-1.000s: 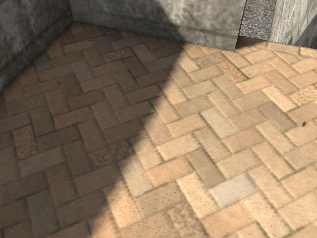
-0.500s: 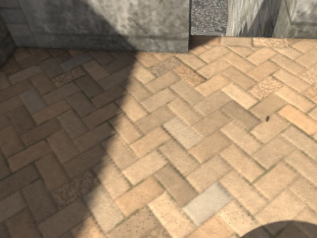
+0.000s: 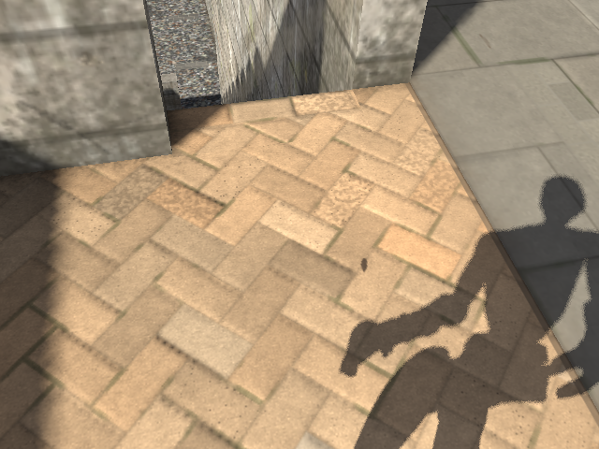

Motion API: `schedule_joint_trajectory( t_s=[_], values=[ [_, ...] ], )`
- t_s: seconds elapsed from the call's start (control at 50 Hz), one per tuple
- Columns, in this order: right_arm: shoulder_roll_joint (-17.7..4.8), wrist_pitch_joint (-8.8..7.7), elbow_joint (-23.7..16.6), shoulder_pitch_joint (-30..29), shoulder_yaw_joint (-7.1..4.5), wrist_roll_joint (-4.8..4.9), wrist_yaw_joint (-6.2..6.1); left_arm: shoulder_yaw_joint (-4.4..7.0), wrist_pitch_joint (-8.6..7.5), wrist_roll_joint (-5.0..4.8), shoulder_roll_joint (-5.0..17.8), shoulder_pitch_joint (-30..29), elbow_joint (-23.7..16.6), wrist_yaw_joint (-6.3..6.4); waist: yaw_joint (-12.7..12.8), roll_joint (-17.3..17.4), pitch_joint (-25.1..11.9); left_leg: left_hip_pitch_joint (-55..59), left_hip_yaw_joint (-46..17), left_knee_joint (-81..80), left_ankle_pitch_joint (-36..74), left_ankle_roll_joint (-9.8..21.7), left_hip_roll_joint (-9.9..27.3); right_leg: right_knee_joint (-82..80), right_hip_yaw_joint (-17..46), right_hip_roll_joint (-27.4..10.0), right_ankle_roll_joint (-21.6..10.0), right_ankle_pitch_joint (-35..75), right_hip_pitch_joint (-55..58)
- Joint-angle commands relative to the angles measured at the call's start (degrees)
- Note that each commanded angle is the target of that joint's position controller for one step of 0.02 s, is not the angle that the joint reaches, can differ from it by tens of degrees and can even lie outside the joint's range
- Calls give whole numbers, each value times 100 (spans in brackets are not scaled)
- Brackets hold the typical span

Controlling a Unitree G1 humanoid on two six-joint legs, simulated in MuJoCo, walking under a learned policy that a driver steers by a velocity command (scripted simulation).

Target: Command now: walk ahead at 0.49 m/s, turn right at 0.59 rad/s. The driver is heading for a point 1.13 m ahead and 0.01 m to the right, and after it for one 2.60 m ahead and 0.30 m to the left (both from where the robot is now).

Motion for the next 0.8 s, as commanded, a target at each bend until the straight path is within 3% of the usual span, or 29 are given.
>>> schedule_joint_trajectory(
  t_s=[0.02,0.1,0.2,0.24,0.26,0.28,0.3,0.32,0.34,0.36,0.38,0.4,0.42,0.46,0.52,0.56,0.58,0.64,0.72,0.76,0.78,0.8],
  values=[
    [-432,-131,-197,107,-60,7,24,-52,3,0,-5,-126,-417,-90,129,676,107,227,-949,-1153,1217,652,1664,-236,145,-265,65,599,-684],
    [-517,-101,-65,320,-56,11,11,-163,-52,-44,-145,-976,-679,-177,-36,706,244,274,-173,-1059,1768,464,1457,-1628,-309,-208,38,1453,-367],
    [-771,43,184,808,-96,1,-98,-190,-56,-3,-92,-1669,-951,-217,-230,715,397,1152,183,-700,2633,374,1696,-2712,-834,-13,-221,776,-73],
    [-941,137,277,881,-122,-8,-147,-147,-52,30,-10,-1453,-914,-160,-83,855,165,1466,413,96,4451,302,1746,-2930,-1068,362,-433,127,489],
    [-1041,195,306,894,-139,-14,-165,-96,-71,38,84,-1028,-800,-127,112,910,-112,1530,499,843,5141,286,1756,-3056,-1115,596,-572,-119,1003],
    [-1095,247,287,852,-141,13,-173,-12,-121,67,222,-230,-552,-74,463,816,-576,1215,618,1963,5038,217,1709,-3423,-1079,806,-739,-30,2037],
    [-991,253,175,848,-99,4,-160,134,-154,140,559,787,-231,22,888,429,-1196,53,614,3499,3579,70,1604,-3629,-226,314,-1000,-297,3659],
    [-240,208,-271,1067,85,71,-3,275,-150,92,1197,845,-285,117,550,-1041,-1847,-2634,516,5577,-1666,-267,692,-3812,2784,-1659,-1766,-517,5724],
    [-766,162,-390,434,-45,50,4,274,-75,-64,1135,1281,-341,196,921,-326,-2173,-3261,-599,6319,-1947,-302,276,-4609,4103,-2020,-1937,-115,5718],
    [-735,113,-532,-88,-35,116,22,234,-59,-92,977,995,-166,267,786,-21,-1278,-3631,-849,6131,-1138,-231,639,-4666,2885,-1766,-1710,700,5150],
    [-626,53,-483,-61,26,125,19,162,-104,-144,692,698,-113,278,520,181,-748,-3292,-847,5577,-769,-202,807,-4755,2260,-1548,-1504,1509,4253],
    [-582,90,-380,21,28,50,23,94,-162,-150,484,433,-96,271,251,386,-458,-2896,-885,5121,-691,-215,946,-4865,1761,-1249,-1264,1980,3625],
    [-536,199,-298,251,39,-58,39,31,-212,-174,331,248,-86,264,19,332,-371,-2471,-905,4872,-698,-259,985,-5007,1400,-1035,-1154,2212,3157],
    [-455,376,-193,416,35,-142,102,-20,-342,-202,244,295,7,220,-109,258,-337,-2145,-834,4585,-652,-311,942,-5225,1082,-843,-1128,2527,2801],
    [-384,442,-325,-100,30,-130,166,10,-417,-226,405,590,231,199,-49,184,-1,-2537,-752,4000,6,-383,970,-5561,786,-697,-1056,2394,2690],
    [-392,442,-460,-591,28,-110,169,-1,-421,-235,397,805,346,195,85,141,166,-2853,-727,3483,482,-413,973,-5647,682,-624,-957,2359,2854],
    [-376,432,-500,-765,35,-99,165,-24,-424,-234,362,868,397,201,116,135,240,-2878,-698,3199,674,-419,927,-5581,575,-594,-893,2854,2918],
    [-221,387,-569,-1113,110,-58,140,-77,-431,-221,332,1098,580,238,229,23,197,-2482,-503,2373,1126,-338,654,-5214,169,-492,-637,4331,3075],
    [-265,322,-529,-1264,128,-42,78,-141,-389,-157,317,1265,819,318,314,-167,147,-1902,-440,1644,1146,-92,305,-4752,186,-572,-488,4705,3425],
    [-442,253,-289,-656,65,-80,14,-123,-384,-140,421,1083,862,383,39,-192,-25,-1270,-507,1304,782,94,106,-4124,317,-639,-394,5196,3602],
    [-491,178,-55,-64,33,-98,-27,-110,-380,-175,480,952,881,396,-249,-55,-225,-655,-488,731,1152,189,20,-3441,253,-490,-294,5116,3637],
    [-687,73,142,492,-12,-139,-77,-117,-411,-232,474,978,854,399,-428,247,-598,387,-808,517,2926,288,457,-2534,135,-195,-167,4026,3184]
  ],
)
